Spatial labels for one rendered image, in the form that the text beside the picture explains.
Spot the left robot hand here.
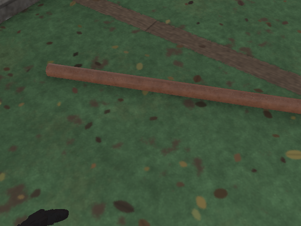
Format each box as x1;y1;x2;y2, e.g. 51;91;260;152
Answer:
17;209;69;226

